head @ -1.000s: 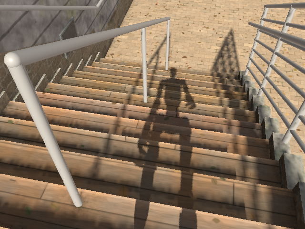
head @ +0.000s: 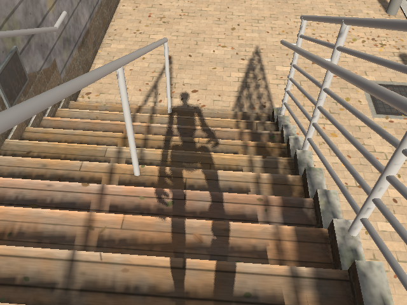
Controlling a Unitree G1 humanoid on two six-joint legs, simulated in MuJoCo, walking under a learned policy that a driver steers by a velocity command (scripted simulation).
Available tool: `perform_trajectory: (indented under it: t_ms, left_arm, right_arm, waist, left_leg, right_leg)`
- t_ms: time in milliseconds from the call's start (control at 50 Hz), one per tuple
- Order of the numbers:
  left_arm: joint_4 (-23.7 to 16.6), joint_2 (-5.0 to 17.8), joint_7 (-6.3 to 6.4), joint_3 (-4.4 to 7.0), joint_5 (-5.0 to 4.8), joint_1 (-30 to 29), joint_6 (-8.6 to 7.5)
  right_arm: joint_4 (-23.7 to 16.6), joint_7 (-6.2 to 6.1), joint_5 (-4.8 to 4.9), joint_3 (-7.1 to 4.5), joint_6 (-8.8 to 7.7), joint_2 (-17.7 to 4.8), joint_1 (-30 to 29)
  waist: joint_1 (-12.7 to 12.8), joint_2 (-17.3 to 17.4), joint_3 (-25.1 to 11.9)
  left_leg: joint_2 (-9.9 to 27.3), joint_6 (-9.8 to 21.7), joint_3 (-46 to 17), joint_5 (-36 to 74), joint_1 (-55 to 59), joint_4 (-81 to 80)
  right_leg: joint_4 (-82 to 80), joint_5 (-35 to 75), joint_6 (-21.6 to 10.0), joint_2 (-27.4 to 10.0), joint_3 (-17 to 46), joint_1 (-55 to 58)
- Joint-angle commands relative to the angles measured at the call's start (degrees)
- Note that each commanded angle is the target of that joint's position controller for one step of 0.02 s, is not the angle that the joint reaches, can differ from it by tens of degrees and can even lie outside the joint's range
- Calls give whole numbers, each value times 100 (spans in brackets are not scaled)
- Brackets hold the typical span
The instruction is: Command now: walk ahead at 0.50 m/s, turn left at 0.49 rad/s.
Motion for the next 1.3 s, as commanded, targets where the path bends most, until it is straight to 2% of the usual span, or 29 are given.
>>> perform_trajectory:
  t_ms: [20, 40, 60, 80, 100, 120, 140, 200, 220, 240, 300, 320, 340, 400, 440, 480, 500, 520, 540, 560, 580, 600, 640, 680, 760, 860, 980, 1160, 1300]
  left_arm:
    - [-65, 1340, -217, 353, 142, -206, 173]
    - [55, 686, -366, 224, 284, 570, 150]
    - [-197, 333, -461, 93, 152, 426, 55]
    - [-867, 904, -404, 282, -158, -918, -80]
    - [-1613, 1003, -227, 336, -413, -1853, -257]
    - [-1522, 1085, -43, 388, -234, -1850, -226]
    - [-1415, 1104, 137, 446, -177, -1511, -154]
    - [-1128, 508, 134, 332, -14, -875, 156]
    - [-1057, 424, 25, 281, 39, -595, 181]
    - [-1047, 516, -5, 321, 52, -512, 164]
    - [-1531, 777, -21, 380, 130, -2524, 275]
    - [-1358, 748, -162, 304, 133, -2522, 302]
    - [-1471, 558, -208, 254, 131, -2626, 306]
    - [-1740, 667, -330, 298, -105, -2515, 390]
    - [-1622, 997, -243, 420, 43, -2130, 428]
    - [-1500, 1199, -192, 538, -53, -1931, 551]
    - [-1218, 1482, -158, 724, -251, -1155, 513]
    - [-864, 1239, -54, 704, -730, -416, 238]
    - [-659, 1550, -16, 782, -722, 158, 189]
    - [-849, 2489, -402, 977, -235, 175, 299]
    - [-1088, 2090, -584, 913, -59, -309, 305]
    - [-1241, 2063, -566, 866, 24, -993, 284]
    - [-1151, 1269, -391, 558, 66, -1112, 134]
    - [-1059, 1247, -140, 555, -94, -938, -47]
    - [-1304, 1258, 161, 489, -157, -619, -152]
    - [-1061, 1263, 115, 550, -126, 420, -89]
    - [-1101, 1156, 91, 499, -228, 479, -89]
    - [-836, 1098, 386, 509, -335, 810, -176]
    - [-1015, 1839, 807, 786, -368, 53, -181]
  right_arm:
    - [567, -26, 108, -359, -70, -828, 2066]
    - [726, 6, 67, -683, -37, -1603, 2953]
    - [906, 60, 17, -676, -47, -1692, 3422]
    - [887, 23, -73, -725, -124, -1510, 3649]
    - [585, -4, 120, -707, -252, -1447, 2725]
    - [351, -63, 145, -386, -310, -606, 1502]
    - [199, -2, 11, -240, -330, -390, 1041]
    - [49, 59, 167, -271, -298, -726, 995]
    - [8, -8, 56, -265, -362, -705, 1065]
    - [-120, -39, -18, -296, -419, -853, 1047]
    - [640, -376, 331, -26, -518, 88, 3060]
    - [574, -484, 358, -9, -435, 104, 3118]
    - [455, -454, 265, 46, -348, -9, 2928]
    - [133, -225, -9, -35, -139, -748, 1963]
    - [177, -286, 143, 150, -212, -354, 2047]
    - [352, -205, 279, 176, -169, -602, 2076]
    - [406, -16, 266, 173, -105, -818, 2112]
    - [375, -423, 523, -122, 226, -651, 2532]
    - [404, -565, 763, -140, 381, -457, 3116]
    - [82, -84, 385, 241, 268, 17, 3417]
    - [-287, -79, 251, 80, 315, -420, 2511]
    - [-595, -186, 236, 103, 267, -410, 2066]
    - [-409, -337, 189, 298, 344, 80, 2368]
    - [-697, -276, 193, 335, 398, 159, 2318]
    - [-1179, -315, 272, 345, 346, -83, 1642]
    - [-1502, -511, 315, 268, 300, -176, 1030]
    - [-1481, -480, 97, 210, 308, 85, 718]
    - [-1936, -371, 296, 265, 424, 207, 454]
    - [-2606, -195, 511, 259, 678, -221, 190]
  waist:
    - [-1127, 413, 501]
    - [-1150, 1183, -726]
    - [-1293, 965, -1969]
    - [-1830, 232, -1269]
    - [-1694, 578, -676]
    - [-1102, -788, -460]
    - [-573, -572, 151]
    - [-48, 24, 76]
    - [4, -208, -57]
    - [21, -356, -169]
    - [-1230, -45, -147]
    - [-1389, -536, -26]
    - [-1292, -226, -20]
    - [-796, -89, 399]
    - [-763, 146, 655]
    - [-708, 129, 725]
    - [-329, -122, 467]
    - [-487, -224, -561]
    - [-677, -1168, -1738]
    - [-394, -2802, -2375]
    - [-128, -1385, -1695]
    - [-319, -874, -1268]
    - [-1001, -262, -331]
    - [-1174, -881, 176]
    - [-609, -731, -185]
    - [-196, -856, -186]
    - [-235, -1010, 16]
    - [-41, -1108, -76]
    - [-306, -1241, -528]
  left_leg:
    - [-326, 284, 489, 326, 2626, -1056]
    - [247, 1393, -229, 3037, 4952, 588]
    - [1096, 2275, -1651, 4362, 6645, 1261]
    - [1248, 2183, -2215, 3814, 6506, 924]
    - [1782, 2442, -3233, 1380, 5714, 508]
    - [1644, 1764, -2577, 701, 3979, 363]
    - [1584, 1895, -2333, 1165, 2063, 100]
    - [736, 2042, -1759, 2043, -754, -191]
    - [433, 1796, -1532, 1795, -1006, 205]
    - [300, 1626, -1516, 1698, -1181, 472]
    - [521, 1255, -2366, -149, 1883, 1748]
    - [323, 1017, -2288, -1527, 1562, 2188]
    - [25, 1046, -2213, -2067, 355, 2138]
    - [-96, 1055, -2336, -3774, -2274, 1956]
    - [149, 935, -2720, -3819, -1484, 2525]
    - [377, 907, -3143, -3284, -1011, 2916]
    - [242, 702, -2900, -3125, -1509, 3541]
    - [-981, 426, -1024, -4590, -788, 5766]
    - [-1242, 18, -362, -7650, -2617, 8272]
    - [-1316, -511, -830, -7138, -4121, 9927]
    - [-1238, -648, -809, -6621, -4891, 10332]
    - [-816, -859, -1015, -5604, -5077, 9883]
    - [-170, -739, -855, -3716, -3586, 8999]
    - [-197, -615, -255, -3564, -3087, 9418]
    - [-11, -911, -358, -2518, -3955, 8747]
    - [179, -1151, -469, -2886, -4794, 8791]
    - [0, -883, -326, -3198, -4632, 8970]
    - [-24, -659, -230, -3813, -4058, 8709]
    - [-178, -730, -280, -5699, -1779, 6254]
  right_leg:
    - [421, 3960, -690, -1035, 1118, -997]
    - [3122, 2601, 10, -310, 584, -2337]
    - [4342, 397, 346, 176, 1081, -3675]
    - [4422, 399, 475, 252, 1379, -4928]
    - [4468, 568, 528, 118, 1806, -6165]
    - [2024, 2498, 378, -492, 2441, -5381]
    - [1330, 2838, 330, -669, 2329, -4238]
    - [24, 4173, 416, -473, 1662, -1787]
    - [112, 5169, 338, -377, 1522, -1478]
    - [123, 5172, 391, -210, 1391, -1241]
    - [-1585, 5940, 592, -615, 2227, -4566]
    - [-3008, 7467, 486, -660, 2310, -4345]
    - [-3330, 7798, 371, -451, 1980, -3105]
    - [-2847, 7804, 205, -111, 1602, -578]
    - [-3906, 7270, 147, -348, 1768, -749]
    - [-4987, 6944, -79, -324, 1717, -139]
    - [-4958, 6804, -296, -243, 1377, 1088]
    - [-5115, 9659, -344, -949, 1708, 1881]
    - [-2862, 12604, -664, -1865, 2330, 4399]
    - [-3239, 10475, -2055, -2022, 3447, 4561]
    - [-3488, 9345, -2165, -2051, 3771, 3936]
    - [-3917, 7026, -2180, -2387, 4545, 2848]
    - [-4567, 5667, -1606, -1744, 3675, -42]
    - [-4881, 5207, -1310, -874, 3433, -1271]
    - [-4415, 3969, -1311, -489, 3455, -653]
    - [-4200, 3265, -1567, -788, 4616, 87]
    - [-4314, 2335, -1488, -525, 5238, -309]
    - [-4230, 2924, -1224, -563, 5304, -603]
    - [-4912, 3013, -774, -750, 5057, -1762]
Keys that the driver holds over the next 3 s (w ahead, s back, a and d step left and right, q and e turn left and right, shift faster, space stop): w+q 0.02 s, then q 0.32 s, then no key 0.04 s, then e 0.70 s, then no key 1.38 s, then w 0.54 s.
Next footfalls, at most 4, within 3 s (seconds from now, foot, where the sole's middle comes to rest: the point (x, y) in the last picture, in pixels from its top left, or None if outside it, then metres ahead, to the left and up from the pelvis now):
0.02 left None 0.13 0.08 -0.82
0.50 right None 0.39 -0.12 -0.99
1.32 left None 0.21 0.15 -0.82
2.00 right None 0.13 -0.05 -0.82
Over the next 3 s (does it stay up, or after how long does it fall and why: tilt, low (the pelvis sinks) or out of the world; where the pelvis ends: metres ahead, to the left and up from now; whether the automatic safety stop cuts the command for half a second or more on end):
stays up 0.25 0.09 -0.12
